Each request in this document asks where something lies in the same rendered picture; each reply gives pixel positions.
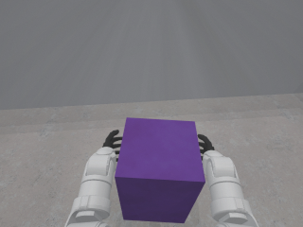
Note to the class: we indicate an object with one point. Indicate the left robot hand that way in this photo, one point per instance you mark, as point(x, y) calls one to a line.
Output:
point(109, 141)

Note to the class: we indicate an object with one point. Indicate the robot right forearm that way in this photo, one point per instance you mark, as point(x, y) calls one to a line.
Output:
point(228, 204)

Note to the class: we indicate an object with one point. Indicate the carton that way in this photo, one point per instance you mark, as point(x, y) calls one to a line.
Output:
point(159, 171)

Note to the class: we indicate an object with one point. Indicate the right robot hand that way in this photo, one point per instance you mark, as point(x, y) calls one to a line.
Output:
point(207, 145)

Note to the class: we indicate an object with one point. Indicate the robot left forearm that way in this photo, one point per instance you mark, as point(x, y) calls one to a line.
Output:
point(93, 201)

